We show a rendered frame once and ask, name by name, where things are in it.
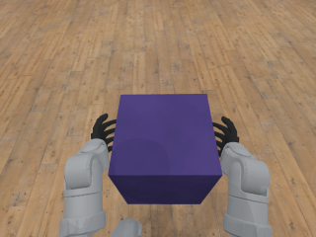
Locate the robot right forearm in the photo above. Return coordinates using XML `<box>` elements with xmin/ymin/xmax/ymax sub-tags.
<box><xmin>220</xmin><ymin>142</ymin><xmax>272</xmax><ymax>237</ymax></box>

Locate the robot right hand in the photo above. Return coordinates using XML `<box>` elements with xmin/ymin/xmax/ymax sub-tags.
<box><xmin>212</xmin><ymin>117</ymin><xmax>240</xmax><ymax>157</ymax></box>

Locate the left robot thigh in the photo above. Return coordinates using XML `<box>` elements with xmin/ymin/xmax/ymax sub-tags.
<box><xmin>110</xmin><ymin>218</ymin><xmax>142</xmax><ymax>237</ymax></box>

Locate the carton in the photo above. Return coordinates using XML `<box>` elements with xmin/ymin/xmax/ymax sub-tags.
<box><xmin>108</xmin><ymin>94</ymin><xmax>222</xmax><ymax>204</ymax></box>

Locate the robot left forearm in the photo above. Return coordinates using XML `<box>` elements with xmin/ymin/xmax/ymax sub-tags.
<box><xmin>59</xmin><ymin>138</ymin><xmax>110</xmax><ymax>237</ymax></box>

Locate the robot left hand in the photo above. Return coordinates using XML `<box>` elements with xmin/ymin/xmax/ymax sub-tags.
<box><xmin>91</xmin><ymin>114</ymin><xmax>117</xmax><ymax>152</ymax></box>

